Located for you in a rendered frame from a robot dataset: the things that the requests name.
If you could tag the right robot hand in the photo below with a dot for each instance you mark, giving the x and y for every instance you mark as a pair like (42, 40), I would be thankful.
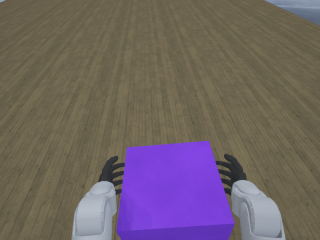
(235, 174)

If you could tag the robot right forearm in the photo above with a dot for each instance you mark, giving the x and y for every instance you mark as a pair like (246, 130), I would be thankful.
(260, 218)

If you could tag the carton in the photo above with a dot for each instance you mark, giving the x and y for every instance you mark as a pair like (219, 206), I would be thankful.
(173, 192)

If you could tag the left robot hand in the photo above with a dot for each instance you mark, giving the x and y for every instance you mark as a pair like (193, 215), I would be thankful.
(107, 174)

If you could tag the robot left forearm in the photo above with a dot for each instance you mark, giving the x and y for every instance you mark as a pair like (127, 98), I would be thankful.
(93, 216)

